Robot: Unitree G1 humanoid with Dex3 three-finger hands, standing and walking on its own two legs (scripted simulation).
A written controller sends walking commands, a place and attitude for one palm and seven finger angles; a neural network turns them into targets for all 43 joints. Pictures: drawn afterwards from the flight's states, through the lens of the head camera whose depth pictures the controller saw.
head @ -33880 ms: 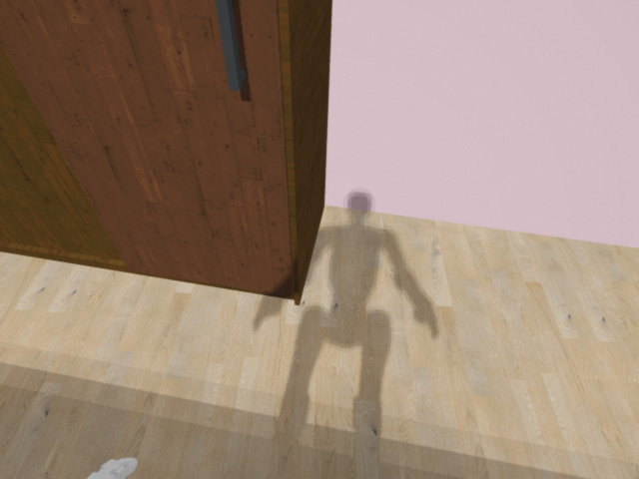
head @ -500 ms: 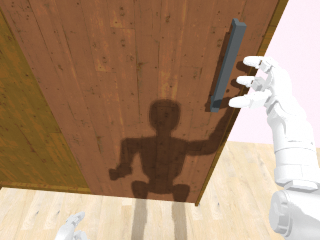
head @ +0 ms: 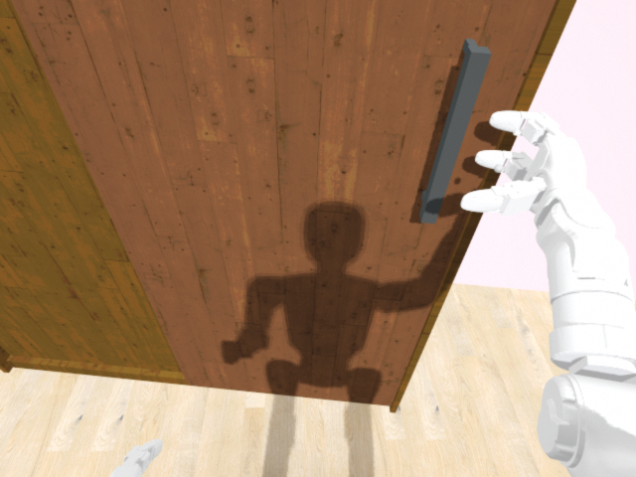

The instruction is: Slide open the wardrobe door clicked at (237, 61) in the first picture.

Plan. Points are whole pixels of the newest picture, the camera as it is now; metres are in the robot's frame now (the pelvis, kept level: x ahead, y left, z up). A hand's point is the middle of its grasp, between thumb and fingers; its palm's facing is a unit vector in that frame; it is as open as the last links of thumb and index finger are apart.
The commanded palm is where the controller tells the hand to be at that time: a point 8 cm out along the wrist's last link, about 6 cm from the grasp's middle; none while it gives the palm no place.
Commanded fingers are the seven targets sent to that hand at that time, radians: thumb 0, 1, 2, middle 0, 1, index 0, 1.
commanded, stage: move the hooked fingers beside the handle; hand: right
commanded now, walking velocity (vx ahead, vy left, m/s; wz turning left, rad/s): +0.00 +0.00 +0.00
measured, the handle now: (446, 140) +0.50 -0.13 +0.21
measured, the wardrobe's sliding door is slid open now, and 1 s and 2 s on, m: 0.00 0.00 0.00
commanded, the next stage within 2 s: feel for the door with the fingertips in 0.68 s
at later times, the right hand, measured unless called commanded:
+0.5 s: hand (499, 166) +0.42 -0.17 +0.23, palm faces +0.04 +1.00 +0.01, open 14.0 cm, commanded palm +0.41 -0.22 +0.22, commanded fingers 0.00 0.50 -0.30 0.30 1.20 0.30 1.20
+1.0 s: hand (484, 168) +0.42 -0.16 +0.23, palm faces +0.03 +1.00 +0.00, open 14.0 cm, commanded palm +0.41 -0.20 +0.22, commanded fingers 0.00 0.50 -0.30 0.30 1.20 0.30 1.20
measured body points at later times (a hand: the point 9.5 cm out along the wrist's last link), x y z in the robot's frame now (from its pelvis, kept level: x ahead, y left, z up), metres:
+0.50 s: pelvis +0.00 +0.00 +0.00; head -0.02 +0.01 +0.45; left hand +0.12 +0.26 -0.11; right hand +0.42 -0.23 +0.23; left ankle -0.02 +0.12 -0.74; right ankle +0.03 -0.13 -0.74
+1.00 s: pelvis +0.01 +0.00 +0.00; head -0.02 +0.01 +0.45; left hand +0.15 +0.25 -0.10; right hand +0.41 -0.21 +0.23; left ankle -0.02 +0.12 -0.74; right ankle +0.03 -0.13 -0.74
